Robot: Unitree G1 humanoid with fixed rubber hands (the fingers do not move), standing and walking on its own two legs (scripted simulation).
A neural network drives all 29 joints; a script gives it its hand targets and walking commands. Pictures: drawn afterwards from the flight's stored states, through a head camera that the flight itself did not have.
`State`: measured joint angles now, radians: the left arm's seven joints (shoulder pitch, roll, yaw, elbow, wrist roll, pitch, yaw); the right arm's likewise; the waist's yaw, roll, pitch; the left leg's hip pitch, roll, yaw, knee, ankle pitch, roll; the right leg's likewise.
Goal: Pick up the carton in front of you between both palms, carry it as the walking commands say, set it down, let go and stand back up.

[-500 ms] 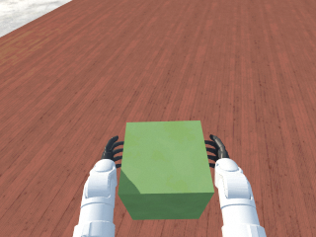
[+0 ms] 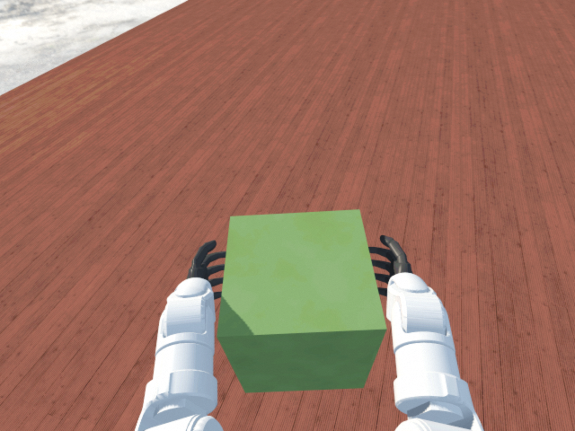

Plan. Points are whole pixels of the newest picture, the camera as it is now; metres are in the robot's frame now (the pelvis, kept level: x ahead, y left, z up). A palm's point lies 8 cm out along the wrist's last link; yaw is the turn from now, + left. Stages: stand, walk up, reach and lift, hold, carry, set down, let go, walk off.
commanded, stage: set down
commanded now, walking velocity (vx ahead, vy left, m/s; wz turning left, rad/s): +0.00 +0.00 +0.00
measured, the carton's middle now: (299, 305) +0.32 +0.00 -0.04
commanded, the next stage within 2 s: none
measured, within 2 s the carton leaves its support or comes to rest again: neither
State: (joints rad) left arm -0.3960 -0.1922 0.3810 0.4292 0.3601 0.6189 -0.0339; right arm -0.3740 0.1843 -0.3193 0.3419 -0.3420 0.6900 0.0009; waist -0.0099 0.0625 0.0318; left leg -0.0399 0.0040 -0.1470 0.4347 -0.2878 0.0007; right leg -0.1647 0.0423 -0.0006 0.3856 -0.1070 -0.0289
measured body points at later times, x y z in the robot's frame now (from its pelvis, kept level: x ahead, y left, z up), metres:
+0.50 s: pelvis -0.03 +0.03 -0.07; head +0.20 +0.00 +0.31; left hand +0.39 +0.16 -0.16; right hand +0.37 -0.14 -0.17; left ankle -0.01 +0.16 -0.74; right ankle +0.07 -0.10 -0.74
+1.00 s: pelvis -0.05 +0.03 -0.20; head +0.22 +0.00 +0.16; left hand +0.44 +0.16 -0.29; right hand +0.42 -0.14 -0.30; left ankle -0.01 +0.16 -0.74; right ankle +0.07 -0.10 -0.74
